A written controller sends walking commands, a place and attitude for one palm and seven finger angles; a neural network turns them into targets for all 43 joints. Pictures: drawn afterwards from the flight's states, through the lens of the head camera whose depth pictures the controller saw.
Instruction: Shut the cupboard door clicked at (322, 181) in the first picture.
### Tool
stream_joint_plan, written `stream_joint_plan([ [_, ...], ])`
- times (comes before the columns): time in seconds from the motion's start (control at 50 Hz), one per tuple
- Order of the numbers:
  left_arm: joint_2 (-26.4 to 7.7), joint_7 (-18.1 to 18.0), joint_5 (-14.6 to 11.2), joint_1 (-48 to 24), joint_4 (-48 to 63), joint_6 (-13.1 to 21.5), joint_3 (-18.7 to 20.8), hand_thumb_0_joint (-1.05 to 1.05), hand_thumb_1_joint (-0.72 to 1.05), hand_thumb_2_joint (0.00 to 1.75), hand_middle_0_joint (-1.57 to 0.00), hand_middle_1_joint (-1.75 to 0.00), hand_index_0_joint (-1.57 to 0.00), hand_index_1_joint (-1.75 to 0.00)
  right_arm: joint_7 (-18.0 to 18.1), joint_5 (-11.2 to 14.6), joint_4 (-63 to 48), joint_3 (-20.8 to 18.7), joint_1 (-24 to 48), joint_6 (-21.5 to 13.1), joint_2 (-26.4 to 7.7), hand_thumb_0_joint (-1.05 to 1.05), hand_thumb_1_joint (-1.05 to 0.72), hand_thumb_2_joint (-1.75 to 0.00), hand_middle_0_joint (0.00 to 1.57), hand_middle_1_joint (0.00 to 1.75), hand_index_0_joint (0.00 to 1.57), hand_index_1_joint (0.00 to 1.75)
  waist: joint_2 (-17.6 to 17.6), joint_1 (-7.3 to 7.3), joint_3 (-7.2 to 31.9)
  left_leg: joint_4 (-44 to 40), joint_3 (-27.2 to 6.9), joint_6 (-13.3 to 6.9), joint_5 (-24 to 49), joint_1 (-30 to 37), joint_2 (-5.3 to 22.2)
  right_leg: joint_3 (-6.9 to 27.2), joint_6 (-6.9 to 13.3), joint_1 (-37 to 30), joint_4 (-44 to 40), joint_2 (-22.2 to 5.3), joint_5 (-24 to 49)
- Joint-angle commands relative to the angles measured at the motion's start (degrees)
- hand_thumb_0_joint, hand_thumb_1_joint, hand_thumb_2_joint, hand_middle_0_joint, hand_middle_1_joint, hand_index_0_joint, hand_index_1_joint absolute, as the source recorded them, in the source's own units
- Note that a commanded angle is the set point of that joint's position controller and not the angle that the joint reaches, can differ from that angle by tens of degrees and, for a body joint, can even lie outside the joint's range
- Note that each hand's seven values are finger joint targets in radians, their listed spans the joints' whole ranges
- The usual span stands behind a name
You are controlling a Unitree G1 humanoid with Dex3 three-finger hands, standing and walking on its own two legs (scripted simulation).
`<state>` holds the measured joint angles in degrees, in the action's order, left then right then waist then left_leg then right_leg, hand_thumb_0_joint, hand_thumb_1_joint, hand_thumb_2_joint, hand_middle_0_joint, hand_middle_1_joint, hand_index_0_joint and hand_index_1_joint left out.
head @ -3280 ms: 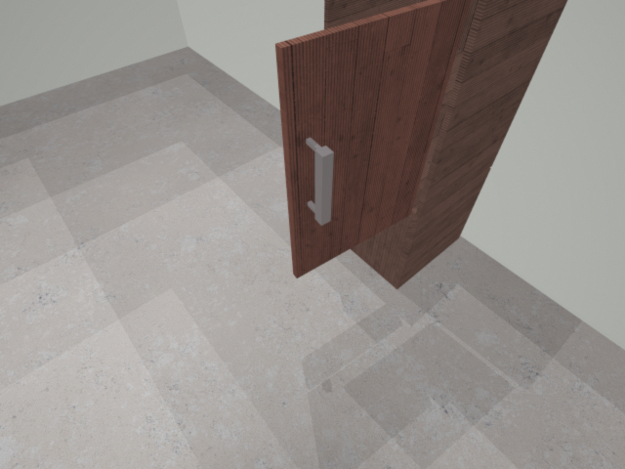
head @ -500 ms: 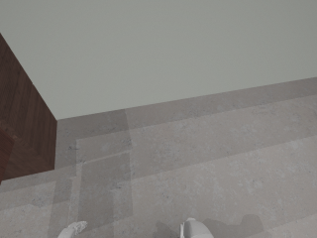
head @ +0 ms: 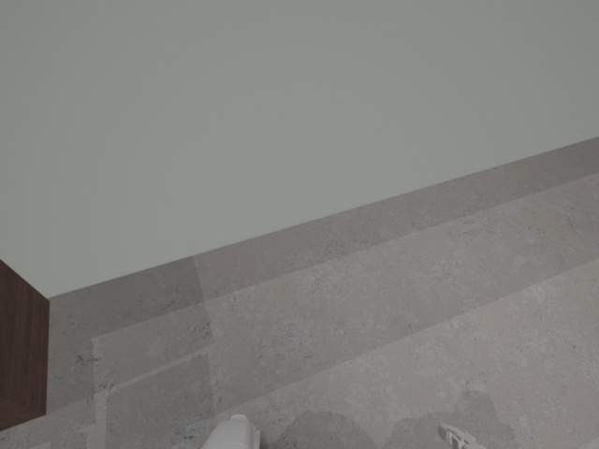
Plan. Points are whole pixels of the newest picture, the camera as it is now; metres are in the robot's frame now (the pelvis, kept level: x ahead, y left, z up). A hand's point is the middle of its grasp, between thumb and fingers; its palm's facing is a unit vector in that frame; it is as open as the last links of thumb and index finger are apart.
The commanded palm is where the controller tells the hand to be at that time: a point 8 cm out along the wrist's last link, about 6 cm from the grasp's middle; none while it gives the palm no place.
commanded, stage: walk to a spot facing it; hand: left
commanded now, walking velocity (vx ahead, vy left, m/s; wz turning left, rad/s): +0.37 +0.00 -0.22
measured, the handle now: out of the picture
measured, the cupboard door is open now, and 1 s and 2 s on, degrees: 84 84 84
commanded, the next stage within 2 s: turn to face it in 0.50 s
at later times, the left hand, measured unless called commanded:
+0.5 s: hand (242, 313) +0.36 +0.14 -0.17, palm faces -0.14 -0.96 -0.23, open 7.4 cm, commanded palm none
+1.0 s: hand (257, 269) +0.47 +0.13 -0.19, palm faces +0.08 -0.98 -0.18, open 7.4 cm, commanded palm none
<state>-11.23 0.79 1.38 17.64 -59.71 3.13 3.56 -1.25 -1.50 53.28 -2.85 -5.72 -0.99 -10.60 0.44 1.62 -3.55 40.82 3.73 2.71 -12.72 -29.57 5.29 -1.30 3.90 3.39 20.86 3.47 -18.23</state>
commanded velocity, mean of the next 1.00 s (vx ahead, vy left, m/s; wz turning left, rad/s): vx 0.19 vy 0.00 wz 0.17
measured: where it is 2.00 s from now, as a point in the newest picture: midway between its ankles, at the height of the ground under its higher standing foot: (352, 353)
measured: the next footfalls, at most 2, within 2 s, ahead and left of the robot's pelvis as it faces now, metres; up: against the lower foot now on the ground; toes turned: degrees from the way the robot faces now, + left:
left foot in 0.08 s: +0.17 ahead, +0.14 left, +0.00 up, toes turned +4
right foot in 0.44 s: +0.29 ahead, -0.15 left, +0.00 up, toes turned -15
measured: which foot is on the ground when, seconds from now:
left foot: up 0.00-0.06, down 0.08-0.44, up 0.46-0.80, down 0.82-1.00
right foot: down 0.00-0.08, up 0.10-0.42, down 0.44-0.82, up 0.84-1.00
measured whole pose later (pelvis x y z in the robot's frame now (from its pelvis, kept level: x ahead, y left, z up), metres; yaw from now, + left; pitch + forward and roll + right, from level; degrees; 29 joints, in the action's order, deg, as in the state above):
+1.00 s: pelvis +0.41 -0.06 -0.01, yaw +2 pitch +1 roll +0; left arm -10.5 -0.4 1.1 9.8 -57.2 -1.4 3.7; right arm 0.6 -1.5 55.5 -2.0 -9.5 0.2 -10.7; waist 1.5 0.0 -4.3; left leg 33.2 3.4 -3.4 -10.2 -24.6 -1.0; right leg -1.4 -3.1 26.1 64.7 -3.2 -26.1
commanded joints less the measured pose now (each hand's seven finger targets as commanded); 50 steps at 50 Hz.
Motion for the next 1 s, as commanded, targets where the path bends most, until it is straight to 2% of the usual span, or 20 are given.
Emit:
stream_joint_plan([
  [0.0, -8.2, -0.9, -0.5, 1.4, 1.5, 1.2, 1.4, 0.00, 0.90, 0.90, -0.20, -0.30, -0.20, -0.30, 0.7, -0.1, -1.3, -1.1, -4.5, -2.4, -5.3, 0.00, -0.90, -0.90, 0.20, 0.30, 0.20, 0.30, 2.3, -3.86, 1.4, -11.3, 2.6, -1.7, 2.8, 15.7, -3.3, 9.2, 4.8, 4.3, 2.9, -14.0, 28.0],
  [0.02, -7.0, -0.8, -0.7, 0.7, 2.0, 1.1, 1.3, 0.00, 0.90, 0.90, -0.20, -0.30, -0.20, -0.30, 1.3, -0.5, 1.3, -1.7, -12.4, -2.8, -7.9, 0.00, -0.90, -0.90, 0.20, 0.30, 0.20, 0.30, -0.9, -7.32, 4.9, -13.9, -0.9, -3.4, 3.4, 29.3, -0.8, 7.0, 2.9, 12.0, 13.5, -11.2, 27.0],
  [0.06, -4.2, -0.1, -1.0, 1.4, 4.6, 1.6, 0.5, 0.00, 0.90, 0.90, -0.20, -0.30, -0.20, -0.30, 2.2, -1.3, 3.8, -3.3, -25.7, -2.5, -16.6, 0.00, -0.90, -0.90, 0.20, 0.30, 0.20, 0.30, -15.7, -10.23, 13.2, -24.2, -33.1, -14.8, 0.0, 43.8, 24.0, 0.5, -0.8, 31.7, 46.8, -0.6, -13.3],
  [0.08, -4.9, -0.3, -0.2, -1.2, 4.9, 1.3, 0.8, 0.00, 0.90, 0.90, -0.20, -0.30, -0.20, -0.30, 2.1, -0.8, 3.1, -2.8, -21.5, -2.1, -14.8, 0.00, -0.90, -0.90, 0.20, 0.30, 0.20, 0.30, -8.4, -8.56, 8.9, -26.6, -31.4, -15.0, -10.2, 34.2, 23.8, 3.2, -0.3, 34.0, 53.4, -3.8, -12.7],
  [0.12, -4.4, 0.5, 0.3, -3.7, 4.3, 0.4, 1.1, 0.00, 0.90, 0.90, -0.20, -0.30, -0.20, -0.30, 2.2, -0.7, 0.8, -1.4, -13.5, -2.5, -9.0, 0.00, -0.90, -0.90, 0.20, 0.30, 0.20, 0.30, -9.7, -5.03, -0.2, -30.9, -23.4, -12.1, -16.1, 20.7, 19.1, 4.0, -1.3, 35.7, 55.2, -8.3, -3.3],
  [0.22, -0.7, 1.7, 0.2, -3.1, 4.3, -1.7, 0.4, 0.00, 0.90, 0.90, -0.20, -0.30, -0.20, -0.30, 2.2, -0.4, 2.4, -1.0, -12.3, -3.5, -8.1, 0.00, -0.90, -0.90, 0.20, 0.30, 0.20, 0.30, -7.9, -1.38, 1.6, -31.2, -2.5, -9.6, -0.6, 16.7, 12.7, -0.1, -2.8, 25.9, 33.1, -10.1, 2.8],
  [0.3, -0.7, 2.0, 0.4, -7.1, 5.4, -1.6, 0.5, 0.00, 0.90, 0.90, -0.20, -0.30, -0.20, -0.30, 1.6, -0.6, 4.1, -1.5, -14.6, -2.6, -8.5, 0.00, -0.90, -0.90, 0.20, 0.30, 0.20, 0.30, -6.4, -2.32, -1.0, -30.8, 0.0, -9.3, -7.0, 14.9, 11.9, -4.8, -3.3, 19.2, 20.3, -7.7, 5.3],
  [0.38, -3.9, 1.7, 0.6, -1.8, 3.2, -1.1, 1.3, 0.00, 0.90, 0.90, -0.20, -0.30, -0.20, -0.30, 1.6, -0.4, 5.1, -1.0, -14.7, -1.9, -8.6, 0.00, -0.90, -0.90, 0.20, 0.30, 0.20, 0.30, -3.3, 1.46, 0.9, -19.0, 3.5, -6.2, -2.7, 13.7, 9.0, -6.8, -2.0, 4.7, 11.2, -4.7, 5.3],
  [0.4, -7.3, 1.2, 0.7, 5.6, 1.1, -0.4, 2.2, 0.00, 0.90, 0.90, -0.20, -0.30, -0.20, -0.30, 1.2, 0.2, 4.7, -0.7, -14.0, -2.0, -7.1, 0.00, -0.90, -0.90, 0.20, 0.30, 0.20, 0.30, 3.2, 5.10, 4.3, -4.9, 8.0, -4.1, 0.6, 6.8, 4.7, 1.1, 1.0, -6.8, 6.4, -9.3, -1.3],
  [0.42, -14.5, 0.3, 0.6, 14.0, -1.4, 0.2, 4.0, 0.00, 0.90, 0.90, -0.20, -0.30, -0.20, -0.30, 0.8, 0.9, 3.0, 0.2, -13.8, -2.4, -3.2, 0.00, -0.90, -0.90, 0.20, 0.30, 0.20, 0.30, 20.2, 8.05, 8.4, 14.2, 10.7, -1.6, -14.2, -7.4, -2.6, 24.6, 7.5, -18.0, -2.5, -24.5, -6.1],
  [0.44, -15.4, -0.3, -0.5, 14.5, -1.6, 0.0, 3.7, 0.00, 0.90, 0.90, -0.20, -0.30, -0.20, -0.30, 1.0, 0.7, 1.7, -0.3, -10.3, -2.4, -5.6, 0.00, -0.90, -0.90, 0.20, 0.30, 0.20, 0.30, 17.0, 7.95, 8.2, 25.5, 3.0, -2.0, -22.5, -11.4, -1.6, 33.0, 11.0, -15.7, -8.4, -29.3, -4.2],
  [0.48, -10.2, -1.1, -0.5, 5.9, 0.5, 0.1, 2.2, 0.00, 0.90, 0.90, -0.20, -0.30, -0.20, -0.30, 1.5, 0.6, 2.7, -0.8, -8.1, -2.4, -5.7, 0.00, -0.90, -0.90, 0.20, 0.30, 0.20, 0.30, 11.0, 3.43, 3.6, 29.8, -3.1, -1.7, -12.6, -12.6, 2.8, 23.0, 9.2, -6.6, -7.2, -26.5, 6.1],
  [0.54, -5.3, -1.3, -0.2, 0.2, 1.5, 1.2, 0.5, 0.00, 0.90, 0.90, -0.20, -0.30, -0.20, -0.30, 1.1, 0.1, 6.0, -0.1, -12.7, -1.0, -1.7, 0.00, -0.90, -0.90, 0.20, 0.30, 0.20, 0.30, 5.6, -1.66, 2.3, 20.1, -1.2, -0.5, -6.7, -3.3, 3.7, 5.8, 6.1, 3.0, -7.3, -21.1, 22.2],
  [0.68, -5.3, -1.7, -0.5, 0.9, -1.0, 1.8, -0.3, 0.00, 0.90, 0.90, -0.20, -0.30, -0.20, -0.30, 0.5, 0.7, 5.1, 0.9, -9.0, -0.8, 0.5, 0.00, -0.90, -0.90, 0.20, 0.30, 0.20, 0.30, 6.3, -1.78, 1.9, 0.0, 3.3, -1.5, 1.0, 1.0, -1.0, -5.0, 3.3, -2.8, -2.4, -18.7, 44.0],
  [0.74, -6.4, -2.3, -0.6, -1.7, -0.1, 0.8, 0.2, 0.00, 0.90, 0.90, -0.20, -0.30, -0.20, -0.30, 0.7, 0.4, 5.3, 0.3, -11.9, -0.6, -2.3, 0.00, -0.90, -0.90, 0.20, 0.30, 0.20, 0.30, 6.5, -4.71, 1.9, -6.8, 3.4, -3.0, 6.2, 8.9, -2.6, -8.2, 0.5, -1.5, 6.6, -18.9, 46.2],
  [0.78, -6.3, -2.4, -1.1, 0.3, 1.4, -0.3, 0.6, 0.00, 0.90, 0.90, -0.20, -0.30, -0.20, -0.30, 1.2, -0.6, 6.2, -1.0, -19.7, -0.5, -8.5, 0.00, -0.90, -0.90, 0.20, 0.30, 0.20, 0.30, -5.6, -7.40, 9.3, -10.2, -6.6, -7.9, 30.8, 25.5, 3.5, -10.6, -4.1, 8.4, 26.1, -13.6, 28.1],
  [0.8, -3.9, -2.4, -2.0, 2.5, 2.8, -0.8, 0.2, 0.00, 0.90, 0.90, -0.20, -0.30, -0.20, -0.30, 1.6, -0.5, 5.7, -2.1, -22.4, -0.3, -13.5, 0.00, -0.90, -0.90, 0.20, 0.30, 0.20, 0.30, -20.0, -7.30, 13.5, -12.8, -25.0, -16.4, 51.2, 33.2, 17.3, -9.5, -6.5, 19.9, 43.0, -5.8, -15.0],
  [0.82, -4.9, -2.8, -1.2, -1.7, 4.9, -1.4, 0.1, 0.00, 0.90, 0.90, -0.20, -0.30, -0.20, -0.30, 2.3, 0.0, 5.4, -2.2, -21.8, 0.3, -14.6, 0.00, -0.90, -0.90, 0.20, 0.30, 0.20, 0.30, -12.0, -7.72, 12.7, -17.6, -29.6, -18.8, 40.3, 27.6, 19.9, -1.6, -5.8, 21.6, 50.6, -4.8, -21.4],
  [0.88, -4.0, -2.0, -0.3, -5.3, 5.8, -2.6, 1.0, 0.00, 0.90, 0.90, -0.20, -0.30, -0.20, -0.30, 3.0, 0.1, 1.5, -1.6, -11.2, 0.2, -10.9, 0.00, -0.90, -0.90, 0.20, 0.30, 0.20, 0.30, -10.4, -3.39, 5.9, -23.1, -24.4, -14.3, 13.6, 14.7, 13.6, 2.9, -6.7, 27.0, 51.9, -8.4, -10.0],
  [0.98, -3.2, -1.6, -0.3, -4.1, 6.7, -4.2, 1.2, 0.00, 0.90, 0.90, -0.20, -0.30, -0.20, -0.30, 2.4, -0.1, -1.3, -2.2, -6.6, 0.6, -11.8, 0.00, -0.90, -0.90, 0.20, 0.30, 0.20, 0.30, -6.0, -1.93, 8.5, -23.8, -18.9, -12.2, 5.8, 12.3, 8.7, 0.6, -7.4, 22.5, 38.2, -6.9, -6.4],
])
